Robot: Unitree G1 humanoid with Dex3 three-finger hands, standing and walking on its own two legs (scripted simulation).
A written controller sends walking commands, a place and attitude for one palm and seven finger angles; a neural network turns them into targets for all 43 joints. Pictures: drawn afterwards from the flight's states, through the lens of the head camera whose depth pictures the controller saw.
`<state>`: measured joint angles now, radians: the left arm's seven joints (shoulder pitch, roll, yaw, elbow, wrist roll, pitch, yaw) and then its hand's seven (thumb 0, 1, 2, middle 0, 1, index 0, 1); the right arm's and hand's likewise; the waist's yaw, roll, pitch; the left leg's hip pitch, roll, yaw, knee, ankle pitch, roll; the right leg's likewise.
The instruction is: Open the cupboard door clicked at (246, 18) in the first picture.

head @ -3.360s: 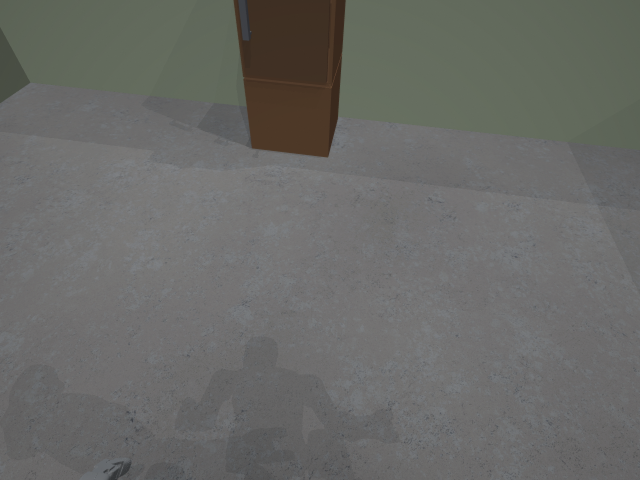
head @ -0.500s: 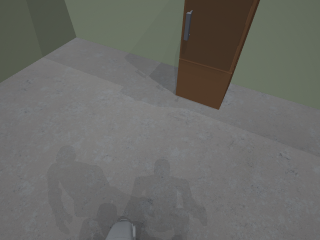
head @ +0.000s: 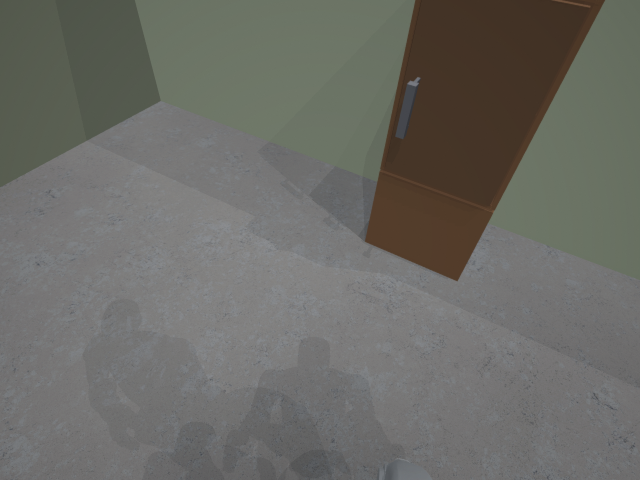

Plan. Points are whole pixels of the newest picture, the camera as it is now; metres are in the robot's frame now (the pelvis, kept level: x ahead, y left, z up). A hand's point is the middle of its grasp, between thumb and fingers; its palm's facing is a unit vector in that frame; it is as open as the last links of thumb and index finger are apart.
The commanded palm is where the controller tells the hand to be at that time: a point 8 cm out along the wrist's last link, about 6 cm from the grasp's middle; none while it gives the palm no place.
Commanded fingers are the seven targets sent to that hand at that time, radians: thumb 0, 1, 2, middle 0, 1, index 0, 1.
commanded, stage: walk to a spot facing it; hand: left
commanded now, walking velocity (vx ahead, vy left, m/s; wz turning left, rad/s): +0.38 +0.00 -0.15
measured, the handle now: (409, 108) +1.15 -0.19 -0.09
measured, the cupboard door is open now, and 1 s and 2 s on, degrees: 0 0 0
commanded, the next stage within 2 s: turn to face it in 0.52 s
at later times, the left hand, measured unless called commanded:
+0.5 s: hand (263, 404) +0.27 +0.10 -0.16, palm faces +0.05 -0.97 -0.24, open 7.1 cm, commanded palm none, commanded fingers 0.00 0.90 0.90 -0.20 -0.30 -0.20 -0.30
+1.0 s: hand (242, 416) +0.26 +0.14 -0.19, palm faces +0.11 -0.98 -0.15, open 7.4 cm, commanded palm none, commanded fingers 0.00 0.90 0.90 -0.20 -0.30 -0.20 -0.30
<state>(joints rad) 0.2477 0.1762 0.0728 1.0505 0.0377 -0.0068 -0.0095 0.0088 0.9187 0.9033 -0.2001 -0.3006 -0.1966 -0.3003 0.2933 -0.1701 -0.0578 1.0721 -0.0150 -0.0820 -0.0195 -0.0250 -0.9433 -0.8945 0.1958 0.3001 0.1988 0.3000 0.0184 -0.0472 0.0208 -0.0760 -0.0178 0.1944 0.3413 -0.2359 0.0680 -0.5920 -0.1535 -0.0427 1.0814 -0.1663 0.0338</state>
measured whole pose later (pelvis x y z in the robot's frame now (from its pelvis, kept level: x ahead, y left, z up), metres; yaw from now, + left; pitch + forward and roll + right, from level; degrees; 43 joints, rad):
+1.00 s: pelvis +0.29 -0.03 -0.01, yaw -1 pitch -3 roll -1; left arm 0.33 0.15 0.07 1.09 0.02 0.05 0.00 0.01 0.91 0.90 -0.20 -0.30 -0.20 -0.30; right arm 0.07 -0.11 -0.03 0.98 -0.01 -0.02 -0.02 -0.02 -0.92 -0.89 0.20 0.30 0.20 0.30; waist 0.05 -0.01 0.09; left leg -0.29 0.13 0.28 0.53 -0.19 0.05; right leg -0.42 -0.09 -0.08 1.08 -0.48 0.04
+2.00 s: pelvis +0.29 -0.05 +0.00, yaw -22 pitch +0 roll -1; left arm 0.24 0.22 0.07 1.02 0.04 0.03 -0.02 0.01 0.91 0.90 -0.20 -0.30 -0.20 -0.30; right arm 0.33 -0.15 -0.01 1.03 -0.03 -0.03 -0.02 0.01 -0.91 -0.89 0.20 0.30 0.20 0.30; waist 0.00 -0.02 0.00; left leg -0.08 0.01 0.08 0.34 -0.27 0.03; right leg -0.46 -0.01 0.00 0.99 -0.32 0.02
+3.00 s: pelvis +0.57 -0.13 +0.00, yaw -22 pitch -1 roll +1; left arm 0.23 0.17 0.06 1.06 0.03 0.00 0.01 0.01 0.92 0.90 -0.20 -0.30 -0.20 -0.30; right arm 0.27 -0.16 -0.03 1.06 -0.02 -0.06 -0.02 -0.01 -0.94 -0.89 0.20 0.30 0.20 0.30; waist 0.01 -0.04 0.05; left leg -0.14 0.00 0.21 0.38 -0.23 0.05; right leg -0.48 -0.10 -0.07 0.95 -0.29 0.02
